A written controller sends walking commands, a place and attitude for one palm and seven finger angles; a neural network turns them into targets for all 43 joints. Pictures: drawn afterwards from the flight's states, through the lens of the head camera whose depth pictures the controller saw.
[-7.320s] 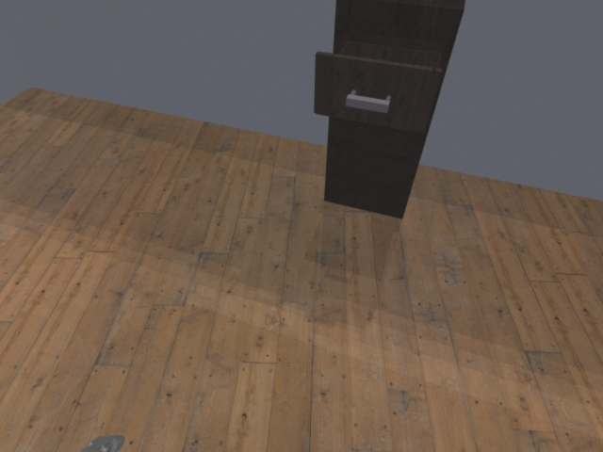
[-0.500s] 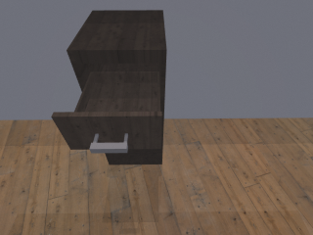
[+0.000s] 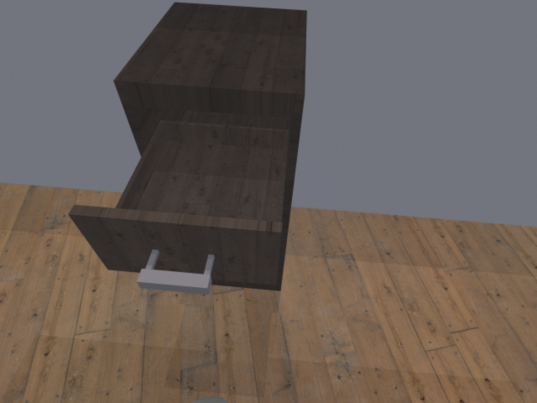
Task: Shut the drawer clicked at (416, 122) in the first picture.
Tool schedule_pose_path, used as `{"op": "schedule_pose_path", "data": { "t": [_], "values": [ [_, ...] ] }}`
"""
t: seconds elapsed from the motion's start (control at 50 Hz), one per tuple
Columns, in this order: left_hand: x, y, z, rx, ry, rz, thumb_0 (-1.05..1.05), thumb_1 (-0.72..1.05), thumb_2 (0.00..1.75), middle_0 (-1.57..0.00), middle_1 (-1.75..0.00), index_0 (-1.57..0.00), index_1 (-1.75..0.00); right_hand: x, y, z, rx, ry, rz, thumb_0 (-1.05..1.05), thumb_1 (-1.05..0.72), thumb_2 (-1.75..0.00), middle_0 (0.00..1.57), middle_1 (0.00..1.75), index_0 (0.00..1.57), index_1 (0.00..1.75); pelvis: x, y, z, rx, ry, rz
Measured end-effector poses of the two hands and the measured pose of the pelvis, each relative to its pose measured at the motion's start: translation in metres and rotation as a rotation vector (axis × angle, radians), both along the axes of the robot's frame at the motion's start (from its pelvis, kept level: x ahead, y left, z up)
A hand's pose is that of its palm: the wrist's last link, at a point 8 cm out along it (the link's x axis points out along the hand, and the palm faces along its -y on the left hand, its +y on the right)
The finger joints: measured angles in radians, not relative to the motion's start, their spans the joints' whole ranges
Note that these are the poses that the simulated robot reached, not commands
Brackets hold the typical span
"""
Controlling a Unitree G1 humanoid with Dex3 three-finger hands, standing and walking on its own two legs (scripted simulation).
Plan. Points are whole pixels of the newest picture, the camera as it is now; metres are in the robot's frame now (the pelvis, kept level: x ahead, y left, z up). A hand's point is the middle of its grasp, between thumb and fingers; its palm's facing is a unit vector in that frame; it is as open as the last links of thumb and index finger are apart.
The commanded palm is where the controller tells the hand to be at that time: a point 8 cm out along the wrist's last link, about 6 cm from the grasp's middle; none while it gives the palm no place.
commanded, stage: come to a stop and stand still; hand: left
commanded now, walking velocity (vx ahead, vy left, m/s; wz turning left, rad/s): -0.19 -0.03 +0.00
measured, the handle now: (178, 269) +0.32 +0.18 -0.03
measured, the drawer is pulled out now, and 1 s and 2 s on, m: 0.29 0.29 0.29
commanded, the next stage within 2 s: look again from close up in 0.94 s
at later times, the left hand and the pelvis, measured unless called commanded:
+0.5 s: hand out of the picture +0.04 +0.16 -0.16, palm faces +0.01 -0.97 -0.24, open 7.4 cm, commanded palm none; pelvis +0.00 -0.02 +0.00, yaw -1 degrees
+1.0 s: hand out of the picture -0.02 +0.17 -0.16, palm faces +0.01 -0.98 -0.19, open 7.4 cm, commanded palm none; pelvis -0.01 +0.00 +0.01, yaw -2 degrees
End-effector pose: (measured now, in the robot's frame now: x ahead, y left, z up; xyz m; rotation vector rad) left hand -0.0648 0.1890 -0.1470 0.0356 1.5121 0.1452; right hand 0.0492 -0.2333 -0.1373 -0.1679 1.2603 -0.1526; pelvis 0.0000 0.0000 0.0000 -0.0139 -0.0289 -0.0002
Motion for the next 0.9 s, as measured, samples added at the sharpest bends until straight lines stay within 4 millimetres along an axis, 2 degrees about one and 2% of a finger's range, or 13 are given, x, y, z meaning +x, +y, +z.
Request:
{"op": "schedule_pose_path", "data": {
  "t": [0.04,0.08,0.14,0.2,0.26,0.32,0.4,0.5,0.6,0.7,0.9],
  "values": [
    [0.007,0.005,-0.009,-0.006,0.014,0.004,0.01,0.90,0.90,-0.20,-0.30,-0.20,-0.30,0.021,0.004,-0.003,-0.018,-0.043,0.012,0.01,-0.94,-0.90,0.20,0.30,0.19,0.30,0.011,0.005,-0.008,-0.003,-0.007,-0.006],
    [0.018,0.010,-0.013,0.004,0.016,-0.001,0.01,0.90,0.90,-0.20,-0.30,-0.20,-0.30,0.033,0.010,-0.003,-0.019,-0.060,0.018,0.01,-0.93,-0.90,0.20,0.30,0.19,0.30,0.017,0.007,-0.009,0.017,-0.012,-0.019],
    [0.041,0.017,-0.008,0.033,-0.012,-0.018,0.01,0.91,0.90,-0.20,-0.30,-0.20,-0.30,0.041,0.018,-0.004,0.000,-0.054,0.025,0.00,-0.92,-0.90,0.20,0.30,0.19,0.30,0.020,0.007,-0.005,0.028,-0.008,-0.025],
    [0.063,0.024,0.001,0.071,-0.064,-0.037,0.01,0.91,0.90,-0.20,-0.30,-0.20,-0.30,0.044,0.015,-0.007,0.011,-0.048,0.013,-0.01,-0.94,-0.90,0.20,0.30,0.20,0.30,0.016,0.003,-0.002,0.029,0.000,-0.021],
    [0.080,0.028,0.007,0.118,-0.122,-0.057,0.01,0.91,0.90,-0.20,-0.30,-0.20,-0.30,0.041,0.005,-0.013,0.030,-0.037,0.008,-0.01,-0.94,-0.90,0.20,0.30,0.20,0.30,0.011,-0.006,-0.004,0.036,0.004,-0.023],
    [0.088,0.027,0.012,0.156,-0.159,-0.073,0.00,0.91,0.90,-0.20,-0.30,-0.20,-0.30,0.033,-0.008,-0.019,0.047,-0.021,-0.012,0.00,-0.93,-0.90,0.20,0.30,0.20,0.30,0.007,-0.017,-0.006,0.029,-0.001,-0.019],
    [0.094,0.022,0.019,0.165,-0.189,-0.089,0.01,0.91,0.90,-0.20,-0.30,-0.20,-0.30,0.018,-0.020,-0.015,0.051,0.016,-0.039,0.00,-0.92,-0.90,0.20,0.30,0.20,0.30,0.004,-0.024,-0.001,0.030,0.009,-0.019],
    [0.103,0.016,0.021,0.141,-0.218,-0.107,0.01,0.91,0.90,-0.20,-0.30,-0.20,-0.30,-0.005,-0.023,-0.009,0.043,0.049,-0.055,0.00,-0.91,-0.90,0.20,0.30,0.19,0.30,0.001,-0.024,0.004,0.029,0.019,-0.021],
    [0.105,0.026,0.013,0.121,-0.241,-0.088,0.01,0.91,0.90,-0.20,-0.30,-0.20,-0.30,-0.030,-0.015,-0.006,0.015,0.084,-0.044,0.00,-0.91,-0.90,0.20,0.30,0.19,0.30,-0.006,-0.016,0.002,0.019,0.015,-0.010],
    [0.099,0.031,0.012,0.098,-0.228,-0.088,0.01,0.91,0.90,-0.20,-0.30,-0.20,-0.30,-0.052,0.001,0.001,0.019,0.120,-0.036,0.00,-0.91,-0.90,0.20,0.30,0.19,0.30,-0.011,-0.008,0.007,0.017,0.003,-0.023],
    [0.060,0.037,0.016,0.097,-0.128,-0.082,0.01,0.91,0.90,-0.20,-0.30,-0.20,-0.30,-0.072,0.024,-0.003,0.061,0.161,-0.037,0.01,-0.91,-0.90,0.20,0.30,0.19,0.30,-0.011,0.003,0.011,0.019,0.011,-0.023]
  ]
}}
